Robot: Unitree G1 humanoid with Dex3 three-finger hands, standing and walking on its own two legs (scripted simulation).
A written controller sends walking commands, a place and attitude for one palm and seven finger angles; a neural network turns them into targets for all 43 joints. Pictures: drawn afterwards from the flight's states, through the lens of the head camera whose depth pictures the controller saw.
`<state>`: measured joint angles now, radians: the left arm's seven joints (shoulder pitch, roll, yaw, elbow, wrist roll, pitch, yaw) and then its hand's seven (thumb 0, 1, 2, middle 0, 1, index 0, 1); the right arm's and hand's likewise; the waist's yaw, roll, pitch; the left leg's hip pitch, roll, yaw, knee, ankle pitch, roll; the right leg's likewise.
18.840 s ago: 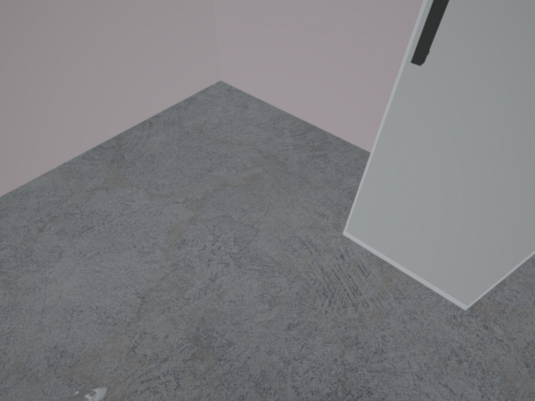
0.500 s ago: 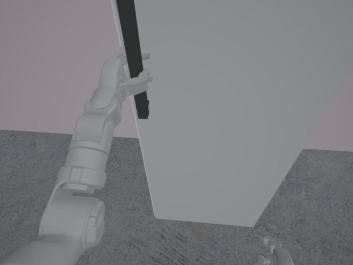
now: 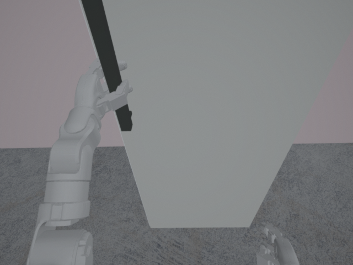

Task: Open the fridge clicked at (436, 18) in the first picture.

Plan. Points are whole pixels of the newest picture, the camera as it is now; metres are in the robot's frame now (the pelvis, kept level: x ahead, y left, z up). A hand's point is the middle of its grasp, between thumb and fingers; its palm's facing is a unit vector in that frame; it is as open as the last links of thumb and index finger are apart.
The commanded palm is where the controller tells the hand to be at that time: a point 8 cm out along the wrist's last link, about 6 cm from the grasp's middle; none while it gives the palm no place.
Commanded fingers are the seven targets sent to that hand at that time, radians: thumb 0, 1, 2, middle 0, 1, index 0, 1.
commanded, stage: pull the door a little, standing still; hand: left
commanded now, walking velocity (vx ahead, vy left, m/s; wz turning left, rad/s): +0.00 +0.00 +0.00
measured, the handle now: (113, 66) +0.44 +0.15 +0.27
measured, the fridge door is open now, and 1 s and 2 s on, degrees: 0 3 21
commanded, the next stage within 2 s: walk backward, drawing the door open in 0.56 s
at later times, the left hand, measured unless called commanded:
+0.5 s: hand (122, 97) +0.38 +0.13 +0.23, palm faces +0.00 -1.00 -0.05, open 6.6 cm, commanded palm +0.29 +0.17 +0.23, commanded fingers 0.00 0.90 0.90 -0.45 -1.40 -0.45 -1.40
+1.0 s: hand (119, 105) +0.37 +0.13 +0.21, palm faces +0.13 -0.95 -0.28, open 7.8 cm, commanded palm +0.34 +0.19 +0.22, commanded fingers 0.00 0.90 0.90 -0.45 -1.40 -0.45 -1.40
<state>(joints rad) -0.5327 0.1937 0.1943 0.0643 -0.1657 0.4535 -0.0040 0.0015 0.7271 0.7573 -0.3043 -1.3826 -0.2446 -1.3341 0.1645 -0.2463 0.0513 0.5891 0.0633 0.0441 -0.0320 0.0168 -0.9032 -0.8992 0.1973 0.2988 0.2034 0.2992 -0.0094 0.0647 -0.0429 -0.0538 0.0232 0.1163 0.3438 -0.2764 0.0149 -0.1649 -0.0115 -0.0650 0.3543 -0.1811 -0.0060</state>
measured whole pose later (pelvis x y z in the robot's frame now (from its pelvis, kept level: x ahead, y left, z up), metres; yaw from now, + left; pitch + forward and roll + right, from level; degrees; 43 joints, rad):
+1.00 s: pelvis +0.11 +0.00 -0.01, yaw -1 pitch +3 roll +1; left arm 0.20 0.30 0.15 -0.74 -0.07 -0.02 0.11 -0.16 0.53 0.77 -0.48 -1.37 -0.14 -1.23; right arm 0.15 -0.18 0.00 0.54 -0.02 0.01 -0.01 0.02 -0.91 -0.90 0.19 0.30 0.20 0.30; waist -0.01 0.04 0.09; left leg -0.15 -0.05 -0.09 0.50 -0.35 0.01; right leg -0.46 0.03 -0.06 0.90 -0.44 -0.01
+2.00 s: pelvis -0.04 -0.16 -0.01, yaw +18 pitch +0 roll +4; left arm -0.16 0.26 0.19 -0.36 -0.01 -0.03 0.13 -0.14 0.56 0.73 -0.42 -1.40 -0.16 -1.24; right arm 0.16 -0.18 0.02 0.61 -0.01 -0.05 -0.06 0.02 -0.90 -0.90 0.20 0.30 0.21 0.30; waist -0.07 -0.02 0.14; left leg -0.38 -0.05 0.01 0.99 -0.52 0.00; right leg -0.38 -0.02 -0.06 0.47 -0.09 -0.09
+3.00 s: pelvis -0.01 -0.47 -0.02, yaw +55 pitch -1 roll -1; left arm -0.01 0.26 0.11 -0.54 -0.04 -0.05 0.07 -0.15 0.54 0.76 -0.45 -1.40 -0.10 -1.19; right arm 0.19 -0.14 0.00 0.59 0.02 -0.09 0.00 0.02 -0.90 -0.90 0.20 0.30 0.21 0.30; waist 0.01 0.03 0.12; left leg -0.26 0.14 -0.10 0.52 -0.25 -0.11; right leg -0.28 -0.03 -0.01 0.53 -0.24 0.08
